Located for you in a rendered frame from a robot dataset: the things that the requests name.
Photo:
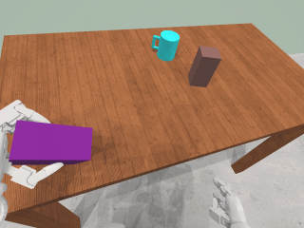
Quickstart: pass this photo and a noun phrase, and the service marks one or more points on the robot left hand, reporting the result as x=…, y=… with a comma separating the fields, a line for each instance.
x=25, y=175

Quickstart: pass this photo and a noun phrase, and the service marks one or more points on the sponge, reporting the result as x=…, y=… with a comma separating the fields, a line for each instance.
x=37, y=143

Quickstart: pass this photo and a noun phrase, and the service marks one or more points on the table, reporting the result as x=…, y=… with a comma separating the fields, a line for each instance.
x=144, y=114

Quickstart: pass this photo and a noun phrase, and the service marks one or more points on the robot right hand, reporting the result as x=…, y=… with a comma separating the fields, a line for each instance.
x=226, y=209

